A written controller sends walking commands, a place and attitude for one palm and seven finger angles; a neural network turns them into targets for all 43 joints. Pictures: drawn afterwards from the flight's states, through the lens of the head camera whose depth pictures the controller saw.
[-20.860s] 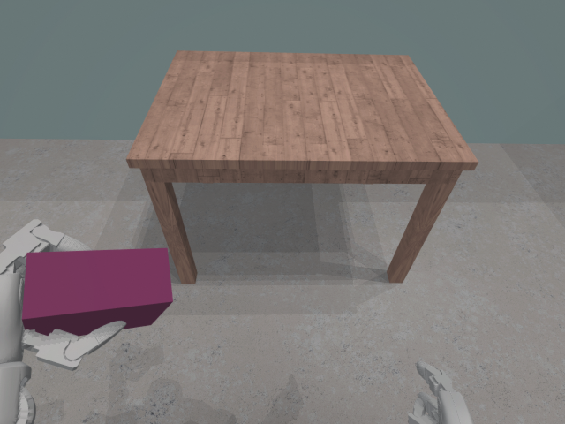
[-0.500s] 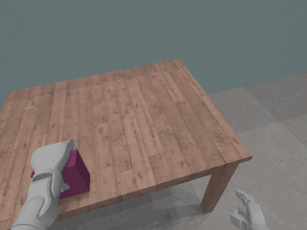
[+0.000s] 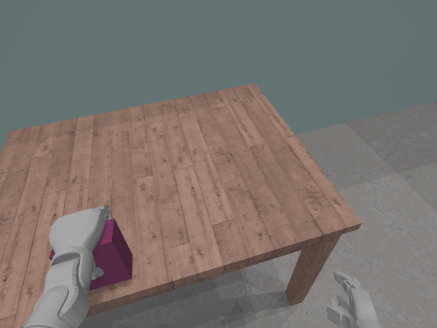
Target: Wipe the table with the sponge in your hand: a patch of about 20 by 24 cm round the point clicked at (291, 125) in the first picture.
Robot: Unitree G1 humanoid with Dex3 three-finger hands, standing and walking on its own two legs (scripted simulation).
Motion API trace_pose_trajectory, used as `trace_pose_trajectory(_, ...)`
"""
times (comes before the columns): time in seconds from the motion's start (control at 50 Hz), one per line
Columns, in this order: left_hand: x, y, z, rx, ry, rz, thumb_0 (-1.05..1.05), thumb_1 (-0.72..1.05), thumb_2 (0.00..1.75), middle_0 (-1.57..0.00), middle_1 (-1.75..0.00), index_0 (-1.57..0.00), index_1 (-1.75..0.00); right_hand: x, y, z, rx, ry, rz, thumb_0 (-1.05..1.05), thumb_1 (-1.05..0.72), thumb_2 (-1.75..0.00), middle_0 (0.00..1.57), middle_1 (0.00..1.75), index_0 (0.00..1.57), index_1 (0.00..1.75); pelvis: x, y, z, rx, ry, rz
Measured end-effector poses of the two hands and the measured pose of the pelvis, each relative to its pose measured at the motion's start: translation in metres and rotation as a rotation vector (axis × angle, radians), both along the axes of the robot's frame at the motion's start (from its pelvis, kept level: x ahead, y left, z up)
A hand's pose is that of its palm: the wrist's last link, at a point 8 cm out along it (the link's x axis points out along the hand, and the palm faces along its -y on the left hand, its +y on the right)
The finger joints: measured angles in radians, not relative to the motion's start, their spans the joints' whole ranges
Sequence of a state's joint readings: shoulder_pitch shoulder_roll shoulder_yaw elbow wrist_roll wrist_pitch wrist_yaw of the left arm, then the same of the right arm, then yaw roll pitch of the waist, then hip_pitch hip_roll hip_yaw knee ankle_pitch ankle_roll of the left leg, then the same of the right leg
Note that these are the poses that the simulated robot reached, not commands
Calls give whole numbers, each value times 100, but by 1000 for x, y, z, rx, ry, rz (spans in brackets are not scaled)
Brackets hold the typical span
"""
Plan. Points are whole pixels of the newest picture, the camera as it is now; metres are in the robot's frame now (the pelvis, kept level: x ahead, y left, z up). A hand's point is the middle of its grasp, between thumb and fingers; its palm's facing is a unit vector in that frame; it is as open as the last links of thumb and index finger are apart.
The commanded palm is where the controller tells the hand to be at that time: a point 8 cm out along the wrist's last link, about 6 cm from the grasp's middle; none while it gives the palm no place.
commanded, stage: lower the sponge onto the table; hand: left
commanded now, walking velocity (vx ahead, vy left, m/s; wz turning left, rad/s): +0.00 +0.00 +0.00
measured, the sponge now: (99, 262) +0.23 +0.30 -0.04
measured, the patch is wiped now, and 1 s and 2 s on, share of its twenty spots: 0.00 0.10 0.35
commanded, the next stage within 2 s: wipe forward along the first lane in 0.70 s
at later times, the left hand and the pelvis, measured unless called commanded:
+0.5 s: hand (97, 244) +0.25 +0.30 -0.01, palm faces -0.13 -0.07 -0.99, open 10.2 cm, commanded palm +0.24 +0.29 +0.05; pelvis +0.00 +0.00 +0.00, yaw +0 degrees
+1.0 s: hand (98, 241) +0.26 +0.30 -0.01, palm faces -0.12 -0.05 -0.99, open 10.2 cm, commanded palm +0.25 +0.30 +0.03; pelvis -0.01 +0.00 -0.01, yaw +0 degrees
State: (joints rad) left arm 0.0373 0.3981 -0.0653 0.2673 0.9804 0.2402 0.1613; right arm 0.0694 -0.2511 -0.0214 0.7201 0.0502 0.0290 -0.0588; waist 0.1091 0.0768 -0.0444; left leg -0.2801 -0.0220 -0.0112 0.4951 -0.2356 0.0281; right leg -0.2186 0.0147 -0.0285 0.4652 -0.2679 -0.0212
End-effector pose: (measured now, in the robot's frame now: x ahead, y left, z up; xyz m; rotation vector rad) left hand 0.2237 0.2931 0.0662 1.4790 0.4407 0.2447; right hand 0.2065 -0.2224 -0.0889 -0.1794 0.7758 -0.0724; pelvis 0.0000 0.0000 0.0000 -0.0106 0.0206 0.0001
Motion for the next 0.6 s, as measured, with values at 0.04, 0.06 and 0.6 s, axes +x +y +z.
trace_pose_trajectory(0.04, 1, -3, -1, 4, -6, -13, -1, -51, 103, -71, -132, -73, -132, 1, 1, 0, 0, -2, 2, 2, -90, -90, 20, 30, 20, 30, 0, 0, 0, 0, 2, 1)
trace_pose_trajectory(0.06, 2, -4, -2, 4, -11, -16, -1, -51, 103, -71, -132, -73, -132, 1, 1, 0, 1, -1, 2, 2, -90, -90, 20, 30, 20, 30, 0, 0, 0, 0, 3, -1)
trace_pose_trajectory(0.6, 14, 1, -20, 21, 9, 7, 0, -51, 103, -71, -132, -74, -131, -27, -19, -15, -16, 87, -66, 2, -90, -90, 20, 30, 20, 30, 0, -2, -5, -2, 45, -6)
